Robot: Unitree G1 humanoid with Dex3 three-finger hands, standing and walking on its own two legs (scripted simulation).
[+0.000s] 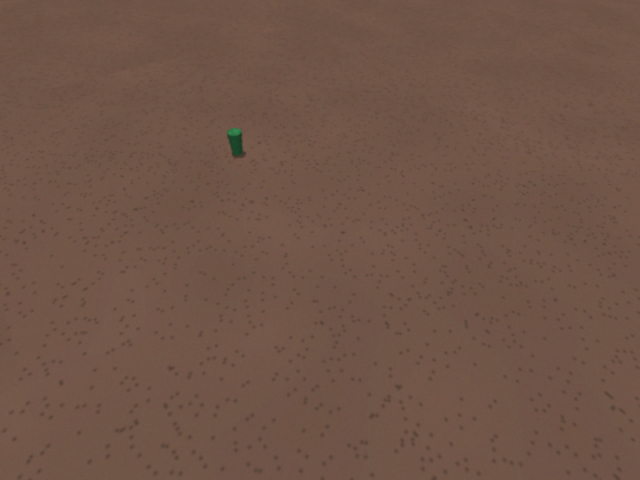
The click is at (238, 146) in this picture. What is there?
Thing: tapered cup
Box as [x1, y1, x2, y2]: [227, 128, 242, 155]
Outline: 232,128 227,131 227,135 231,145 231,150 233,154 237,155 241,153 242,149 241,131 237,128
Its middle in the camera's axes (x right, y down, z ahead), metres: -0.46 -0.55 +2.10
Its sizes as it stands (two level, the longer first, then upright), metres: 0.077 0.077 0.132
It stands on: the floor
